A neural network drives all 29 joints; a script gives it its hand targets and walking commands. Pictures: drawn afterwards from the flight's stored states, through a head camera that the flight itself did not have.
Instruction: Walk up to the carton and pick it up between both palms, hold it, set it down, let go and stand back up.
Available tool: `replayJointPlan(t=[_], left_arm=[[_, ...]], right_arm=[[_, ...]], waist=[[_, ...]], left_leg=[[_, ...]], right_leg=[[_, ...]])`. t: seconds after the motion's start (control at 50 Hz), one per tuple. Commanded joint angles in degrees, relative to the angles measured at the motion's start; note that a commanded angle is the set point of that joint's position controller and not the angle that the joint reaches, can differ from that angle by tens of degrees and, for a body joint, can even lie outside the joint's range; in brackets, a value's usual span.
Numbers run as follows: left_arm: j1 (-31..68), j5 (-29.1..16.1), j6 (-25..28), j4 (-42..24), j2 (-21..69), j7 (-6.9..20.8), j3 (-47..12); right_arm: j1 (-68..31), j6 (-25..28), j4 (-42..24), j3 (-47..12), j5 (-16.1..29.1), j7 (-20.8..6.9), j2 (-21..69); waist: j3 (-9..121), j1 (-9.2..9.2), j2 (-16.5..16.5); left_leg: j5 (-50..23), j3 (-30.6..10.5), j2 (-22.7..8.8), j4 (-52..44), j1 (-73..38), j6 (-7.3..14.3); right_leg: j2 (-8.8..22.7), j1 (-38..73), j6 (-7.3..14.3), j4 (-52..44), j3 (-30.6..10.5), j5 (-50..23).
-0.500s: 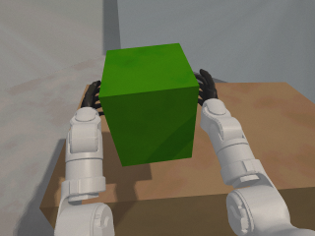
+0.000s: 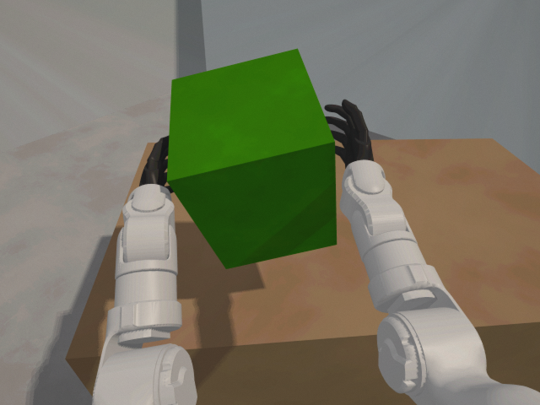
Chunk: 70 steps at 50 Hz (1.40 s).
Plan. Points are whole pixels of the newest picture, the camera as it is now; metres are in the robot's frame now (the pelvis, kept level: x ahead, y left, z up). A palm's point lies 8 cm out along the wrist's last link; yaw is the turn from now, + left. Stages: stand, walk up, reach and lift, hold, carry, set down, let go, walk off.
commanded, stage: set down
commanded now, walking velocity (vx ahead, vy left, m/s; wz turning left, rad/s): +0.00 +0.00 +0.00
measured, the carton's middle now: (259, 167) +0.44 +0.02 +0.18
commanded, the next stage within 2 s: none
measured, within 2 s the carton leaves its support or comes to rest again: neither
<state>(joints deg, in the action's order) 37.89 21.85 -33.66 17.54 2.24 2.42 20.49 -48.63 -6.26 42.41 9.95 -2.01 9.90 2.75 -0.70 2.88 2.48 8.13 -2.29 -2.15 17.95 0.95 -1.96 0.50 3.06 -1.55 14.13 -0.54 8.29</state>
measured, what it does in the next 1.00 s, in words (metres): stands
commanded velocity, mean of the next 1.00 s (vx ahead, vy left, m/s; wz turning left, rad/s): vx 0.00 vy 0.00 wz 0.00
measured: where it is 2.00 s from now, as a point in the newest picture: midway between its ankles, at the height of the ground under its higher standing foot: outside the picture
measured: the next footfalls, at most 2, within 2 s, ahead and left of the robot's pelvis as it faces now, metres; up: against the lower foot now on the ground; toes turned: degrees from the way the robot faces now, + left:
none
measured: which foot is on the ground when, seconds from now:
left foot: down 0.00-1.00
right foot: down 0.00-1.00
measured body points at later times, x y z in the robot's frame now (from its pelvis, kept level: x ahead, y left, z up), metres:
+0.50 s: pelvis +0.01 +0.00 +0.00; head -0.02 +0.02 +0.45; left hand +0.39 +0.16 +0.14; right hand +0.41 -0.12 +0.19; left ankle +0.03 +0.14 -0.75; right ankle +0.01 -0.14 -0.75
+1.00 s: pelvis +0.02 -0.01 +0.00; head +0.00 +0.01 +0.45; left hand +0.41 +0.15 +0.10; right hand +0.43 -0.14 +0.15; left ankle +0.03 +0.14 -0.75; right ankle +0.01 -0.14 -0.75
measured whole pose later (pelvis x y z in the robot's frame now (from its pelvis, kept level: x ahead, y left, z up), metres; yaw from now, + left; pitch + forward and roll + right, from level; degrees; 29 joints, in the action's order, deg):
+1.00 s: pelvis +0.02 -0.01 +0.00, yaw +0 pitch -7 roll +0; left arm 33.6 22.1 -17.2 31.8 4.8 -2.1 22.3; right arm -45.7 7.6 56.1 16.1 -5.9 5.3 2.8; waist -3.7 2.3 2.5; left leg 8.8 -2.2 -2.2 16.1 0.9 -2.0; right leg 0.5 2.5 -1.2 13.7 -0.5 9.7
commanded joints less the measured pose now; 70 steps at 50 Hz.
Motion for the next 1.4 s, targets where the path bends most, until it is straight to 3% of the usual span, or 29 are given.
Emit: replayJointPlan(t=[0.0,0.06,0.12,0.16,0.2,0.3,0.32,0.36,0.46,0.48,0.5,0.52,0.56,0.6,0.68,0.74,0.8,0.82,0.84,0.9,0.92,0.94,1.08,1.14,1.16,1.24,1.3,1.34,1.38], left_arm=[[37.15,-2.58,10.0,-8.03,28.49,10.09,-18.98],[36.68,-1.65,11.2,-5.98,27.7,9.68,-17.9],[36.14,-2.91,12.91,-7.84,28.0,8.63,-18.42],[39.44,-3.56,14.62,-12.41,28.76,7.53,-20.76],[40.06,-5.04,16.11,-14.81,30.2,6.11,-23.59],[39.22,-5.47,17.86,-12.37,28.86,5.0,-23.59],[40.04,-5.68,17.66,-9.94,29.88,4.96,-23.69],[35.53,-4.58,17.69,-8.6,29.13,4.81,-22.44],[37.53,-3.9,18.25,-7.11,28.7,3.94,-20.73],[36.1,-2.63,18.22,-4.53,28.52,4.0,-18.87],[40.66,-3.03,18.78,-5.4,28.79,3.99,-19.27],[37.74,-2.23,18.76,-3.35,28.11,4.0,-17.48],[39.8,-2.37,19.28,-1.51,28.66,3.81,-17.61],[41.66,-3.68,21.01,-3.23,30.45,3.16,-18.82],[48.43,-5.91,24.74,-5.6,32.31,0.65,-22.06],[45.85,-4.44,25.8,-1.49,32.62,-0.44,-20.73],[39.32,-1.78,23.57,4.91,28.35,0.65,-14.22],[41.26,-2.31,23.89,3.57,29.17,0.68,-14.97],[38.29,-1.23,23.7,5.64,28.91,0.71,-13.7],[40.65,-2.22,24.25,1.65,29.66,0.68,-14.9],[39.38,-1.81,24.11,3.67,28.81,0.6,-13.81],[40.46,-3.02,24.57,3.59,30.79,0.39,-15.76],[41.35,-4.29,28.7,1.15,34.51,-2.03,-19.75],[37.9,-3.06,28.25,4.06,32.91,-1.49,-15.88],[36.96,-3.13,28.12,5.85,31.9,-0.84,-15.29],[36.56,-1.66,27.99,5.81,31.58,-0.54,-13.62],[34.14,-1.8,27.97,7.3,31.65,-0.52,-13.61],[35.83,-2.04,28.34,5.28,32.25,-0.59,-14.38],[37.94,-1.86,29.16,4.66,32.51,-1.24,-14.69]], right_arm=[[-29.02,7.92,-7.96,-13.72,0.56,-9.37,26.38],[-27.3,8.63,-4.43,-13.46,-0.04,-9.75,26.37],[-27.75,10.0,-6.98,-17.13,1.54,-9.59,26.86],[-26.18,10.99,-4.54,-16.69,1.44,-9.76,26.59],[-27.95,12.82,-7.36,-19.51,2.34,-9.71,26.88],[-25.93,12.94,-6.36,-20.75,1.72,-9.92,27.96],[-28.36,13.36,-7.37,-18.74,0.85,-9.97,26.92],[-25.45,12.98,-5.66,-20.43,1.64,-10.08,28.26],[-23.76,12.81,0.21,-16.44,-0.33,-10.91,25.3],[-24.39,12.6,0.56,-15.42,-0.9,-11.38,25.69],[-24.55,12.75,2.21,-13.69,-2.1,-11.74,25.83],[-24.98,12.92,0.85,-13.84,-2.35,-11.98,25.8],[-27.56,13.77,1.25,-12.13,-3.35,-12.38,25.14],[-29.38,15.11,-0.98,-13.16,-3.57,-12.88,27.28],[-30.95,16.64,0.64,-14.31,-3.19,-13.63,30.18],[-29.76,17.56,3.65,-11.8,-4.42,-14.2,28.95],[-27.25,15.1,7.81,-9.6,-5.87,-14.69,25.41],[-25.98,15.13,8.54,-8.28,-6.47,-14.65,25.51],[-26.74,15.01,7.1,-9.77,-5.56,-14.72,26.3],[-25.89,15.4,7.94,-9.8,-5.52,-15.15,25.12],[-26.04,14.79,8.76,-9.09,-5.87,-15.3,24.95],[-27.05,15.38,7.35,-9.11,-6.18,-15.27,24.57],[-28.11,19.22,5.88,-11.71,-5.65,-14.67,26.91],[-26.47,18.52,8.61,-9.78,-6.96,-14.6,25.16],[-25.98,18.44,7.3,-10.33,-6.99,-14.23,25.89],[-23.75,17.2,10.83,-8.83,-7.24,-14.82,24.82],[-24.68,17.81,8.88,-9.34,-7.01,-14.74,24.36],[-23.42,18.1,11.11,-7.45,-8.02,-14.91,23.5],[-25.23,18.65,10.45,-7.18,-8.06,-15.14,24.32]], waist=[[19.71,-2.09,-2.48],[17.83,-2.1,-2.22],[19.8,-3.67,-1.83],[22.79,-2.39,-4.34],[28.48,-3.32,-5.06],[26.52,-4.23,-2.83],[25.66,-3.15,-3.05],[24.77,-5.04,-3.28],[21.9,-4.85,-5.02],[19.8,-5.64,-3.92],[19.06,-4.71,-3.95],[18.53,-6.04,-3.12],[18.94,-5.43,-3.63],[22.78,-6.71,-3.06],[29.62,-6.17,-5.41],[28.83,-7.01,-6.19],[17.26,-8.39,-2.23],[18.78,-7.23,-3.14],[17.16,-8.37,-1.87],[21.05,-8.45,-4.6],[18.97,-8.62,-3.54],[21.0,-7.38,-3.77],[31.84,-8.35,-5.95],[29.39,-9.78,-6.11],[27.65,-9.23,-3.44],[24.07,-8.98,-4.6],[24.87,-9.81,-4.01],[25.31,-8.23,-6.1],[27.81,-9.38,-5.73]], left_leg=[[-12.76,7.75,4.15,-3.66,-8.44,0.26],[-10.45,8.0,4.05,-3.94,-8.27,0.77],[-16.13,8.03,4.22,-3.1,-7.92,0.43],[-22.65,7.46,3.92,-1.28,-11.7,-1.18],[-26.69,6.95,3.63,0.63,-14.64,-1.54],[-23.03,7.63,3.53,0.27,-11.89,-1.02],[-20.0,7.49,3.69,-0.54,-9.91,-0.99],[-21.12,7.84,3.64,-0.28,-9.97,-0.61],[-17.98,7.84,3.05,-1.56,-10.38,-1.36],[-14.56,7.83,2.54,-2.25,-10.04,-0.8],[-11.48,8.27,2.85,-3.09,-8.81,-0.77],[-12.33,8.26,2.75,-3.34,-8.26,-0.56],[-8.88,8.63,3.16,-4.06,-6.21,-0.31],[-12.12,8.59,2.71,-2.85,-7.37,-0.66],[-17.68,8.43,2.75,-0.86,-8.32,-1.71],[-19.35,8.7,2.15,-0.33,-9.26,-2.43],[-10.63,9.6,2.29,-3.67,-5.08,-0.65],[-9.24,9.3,2.44,-4.1,-4.69,-0.88],[-10.46,9.58,2.53,-4.26,-3.78,-0.51],[-14.89,9.48,2.27,-2.89,-6.99,-1.71],[-14.51,9.59,2.45,-3.22,-5.99,-1.54],[-16.08,8.64,2.27,-2.78,-6.8,-1.88],[-31.78,8.89,1.82,2.38,-10.11,-3.78],[-28.89,9.61,1.75,0.96,-6.68,-2.98],[-27.35,9.76,1.89,0.77,-5.92,-2.36],[-22.81,9.6,2.04,-0.94,-4.6,-1.87],[-26.92,9.47,1.67,0.2,-3.75,-2.4],[-28.7,9.23,1.49,0.42,-7.22,-3.05],[-30.06,9.71,1.08,1.56,-8.64,-3.07]], right_leg=[[-3.02,8.24,-1.25,-0.51,8.4,-4.68],[-2.98,7.91,-1.36,-1.02,8.46,-3.4],[-2.86,9.57,-1.7,-0.37,7.87,-9.34],[-3.49,8.31,-1.26,0.1,8.7,-10.92],[-3.79,7.18,-1.22,0.27,8.89,-13.35],[-3.29,8.26,-1.38,0.49,8.03,-15.13],[-3.15,8.08,-1.2,0.29,8.3,-12.89],[-3.02,8.35,-1.52,0.41,7.69,-14.74],[-3.57,3.27,-0.34,-0.56,8.64,-7.47],[-3.59,2.16,-0.31,-0.99,8.61,-4.76],[-3.31,1.15,-0.4,-1.17,8.45,-3.4],[-3.4,1.76,-0.46,-0.97,8.46,-3.57],[-2.87,1.95,-0.16,-1.06,8.11,-2.42],[-3.31,1.68,-0.16,-0.1,8.33,-4.22],[-3.19,-0.31,-0.28,0.72,8.13,-8.54],[-3.51,-2.54,0.46,-0.04,8.73,-7.28],[-2.81,0.18,0.04,-0.76,7.83,-4.23],[-2.78,0.34,0.02,-0.93,8.12,-3.39],[-3.05,1.35,-0.29,-0.65,7.57,-5.25],[-3.54,-0.67,0.06,-0.24,8.33,-5.99],[-3.24,0.18,-0.16,-0.78,8.14,-6.4],[-3.72,-0.99,-0.04,-0.45,8.52,-6.89],[-4.27,-2.02,0.37,0.58,8.23,-17.49],[-3.54,0.58,0.02,1.11,7.84,-18.5],[-3.35,1.41,-0.18,1.31,7.78,-20.2],[-3.39,0.48,-0.21,1.29,7.9,-16.09],[-3.8,1.5,-0.15,1.98,7.61,-20.14],[-3.95,-1.88,0.26,1.01,8.72,-17.33],[-4.2,-4.51,0.82,0.41,8.5,-15.35]])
